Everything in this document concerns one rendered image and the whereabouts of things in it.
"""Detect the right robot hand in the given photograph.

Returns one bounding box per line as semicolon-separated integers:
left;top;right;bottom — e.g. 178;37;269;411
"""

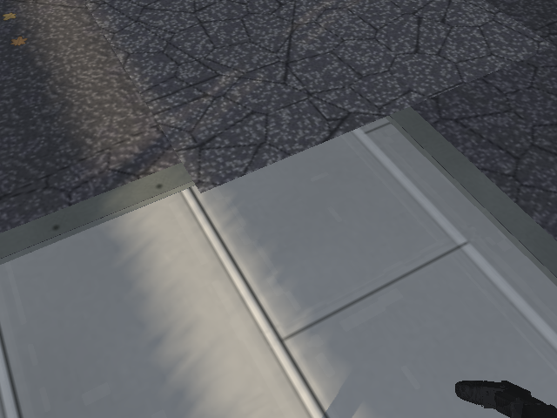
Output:
455;381;557;418

